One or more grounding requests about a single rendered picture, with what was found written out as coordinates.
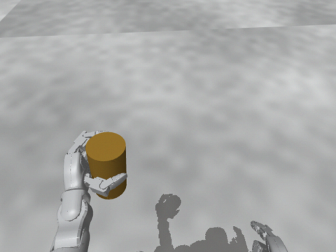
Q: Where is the left robot arm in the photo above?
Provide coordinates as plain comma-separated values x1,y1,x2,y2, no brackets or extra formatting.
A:
50,188,93,252

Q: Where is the right robot hand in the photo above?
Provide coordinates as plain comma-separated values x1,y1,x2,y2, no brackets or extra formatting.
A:
250,221,288,252

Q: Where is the left robot hand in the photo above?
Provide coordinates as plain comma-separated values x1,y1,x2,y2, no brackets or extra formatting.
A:
63,131,128,197

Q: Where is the can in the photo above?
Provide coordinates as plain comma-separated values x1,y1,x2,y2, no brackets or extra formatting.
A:
86,132,127,200

